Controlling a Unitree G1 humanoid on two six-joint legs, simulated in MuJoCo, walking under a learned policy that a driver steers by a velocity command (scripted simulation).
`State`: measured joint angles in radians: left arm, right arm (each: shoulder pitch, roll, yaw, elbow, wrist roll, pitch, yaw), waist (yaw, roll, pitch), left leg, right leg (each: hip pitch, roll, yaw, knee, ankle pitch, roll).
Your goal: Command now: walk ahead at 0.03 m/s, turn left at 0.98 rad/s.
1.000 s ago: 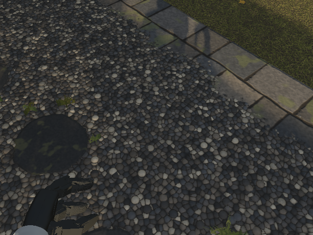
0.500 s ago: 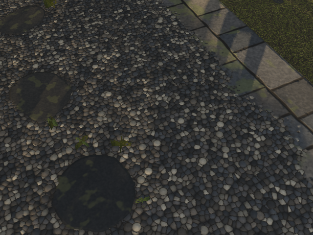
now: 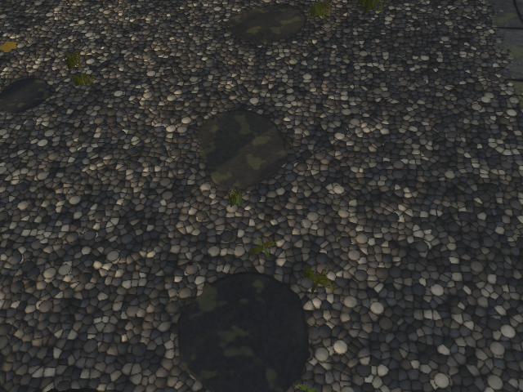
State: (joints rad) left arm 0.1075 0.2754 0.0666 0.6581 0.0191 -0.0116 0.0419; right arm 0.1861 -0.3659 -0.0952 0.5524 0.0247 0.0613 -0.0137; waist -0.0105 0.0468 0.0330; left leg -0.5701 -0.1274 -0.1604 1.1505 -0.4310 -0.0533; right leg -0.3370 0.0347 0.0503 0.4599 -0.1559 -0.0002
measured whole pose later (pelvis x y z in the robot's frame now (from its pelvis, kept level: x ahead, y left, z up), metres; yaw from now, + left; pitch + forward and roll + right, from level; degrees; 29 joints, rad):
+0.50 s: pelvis +0.00 +0.04 +0.00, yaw +23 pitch +3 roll -2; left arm 0.15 0.33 0.10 0.74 0.00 0.02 0.03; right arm 0.17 -0.27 -0.06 0.61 -0.01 0.02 -0.01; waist 0.02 -0.05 0.04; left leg -0.31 0.00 0.01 0.52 -0.26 0.04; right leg -0.58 -0.06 -0.03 1.12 -0.38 0.06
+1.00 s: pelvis +0.06 +0.00 +0.00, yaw +2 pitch +3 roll +2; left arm 0.35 0.29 0.08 0.66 -0.03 -0.02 -0.01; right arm 0.13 -0.31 -0.11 0.69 0.01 -0.06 0.01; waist 0.02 0.03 0.00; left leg -0.54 0.01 -0.02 1.08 -0.37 0.00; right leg -0.25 0.04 0.04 0.51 -0.32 -0.09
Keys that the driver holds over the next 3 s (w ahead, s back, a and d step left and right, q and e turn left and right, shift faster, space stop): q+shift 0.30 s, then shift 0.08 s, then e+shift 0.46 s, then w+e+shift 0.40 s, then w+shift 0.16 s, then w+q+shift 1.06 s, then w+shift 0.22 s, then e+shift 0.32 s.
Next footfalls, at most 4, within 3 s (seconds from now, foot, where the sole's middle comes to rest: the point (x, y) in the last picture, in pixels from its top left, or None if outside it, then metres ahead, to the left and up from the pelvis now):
0.32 left None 0.01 0.15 -0.77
0.86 right None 0.07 -0.08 -0.77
1.30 left None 0.39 0.12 -0.77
1.72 right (360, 308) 0.68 -0.22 -0.77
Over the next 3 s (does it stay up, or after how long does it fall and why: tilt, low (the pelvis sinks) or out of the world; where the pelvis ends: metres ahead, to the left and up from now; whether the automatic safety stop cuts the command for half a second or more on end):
stays up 1.62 0.14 -0.02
